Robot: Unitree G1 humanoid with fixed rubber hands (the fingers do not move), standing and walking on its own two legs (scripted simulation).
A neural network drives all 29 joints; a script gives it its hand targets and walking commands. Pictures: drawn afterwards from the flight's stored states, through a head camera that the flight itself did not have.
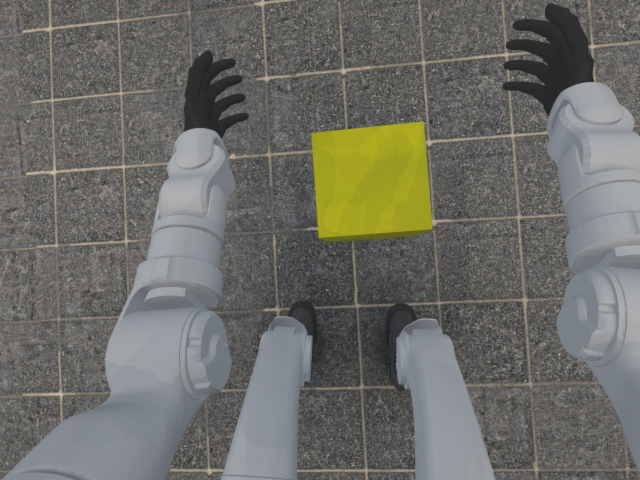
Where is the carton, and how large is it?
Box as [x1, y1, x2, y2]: [311, 121, 432, 242]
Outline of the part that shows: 423,121 311,133 318,235 320,238 328,242 412,236 432,228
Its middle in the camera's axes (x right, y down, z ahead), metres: +0.10 -0.12 +0.84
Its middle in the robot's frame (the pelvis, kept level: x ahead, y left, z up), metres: +0.49 -0.02 -0.52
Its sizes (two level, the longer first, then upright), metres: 0.210 0.200 0.250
